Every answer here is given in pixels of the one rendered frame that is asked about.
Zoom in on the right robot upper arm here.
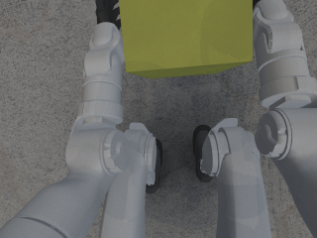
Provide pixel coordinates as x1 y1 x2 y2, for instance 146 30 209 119
254 108 317 238

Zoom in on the left robot forearm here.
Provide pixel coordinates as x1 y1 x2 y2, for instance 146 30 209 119
65 22 125 157

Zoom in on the carton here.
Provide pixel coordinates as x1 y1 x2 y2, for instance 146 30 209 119
119 0 253 79

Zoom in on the robot left hand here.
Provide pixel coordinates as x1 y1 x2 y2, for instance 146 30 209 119
95 0 122 30

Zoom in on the right robot thigh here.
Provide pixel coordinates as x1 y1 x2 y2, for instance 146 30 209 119
204 126 272 238

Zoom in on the right robot forearm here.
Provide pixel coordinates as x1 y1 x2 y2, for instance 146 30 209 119
253 0 317 110

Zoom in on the robot left shin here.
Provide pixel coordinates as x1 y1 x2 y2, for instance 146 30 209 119
129 122 156 184

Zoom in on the left robot upper arm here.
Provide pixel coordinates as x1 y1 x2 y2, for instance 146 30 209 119
0 127 131 238

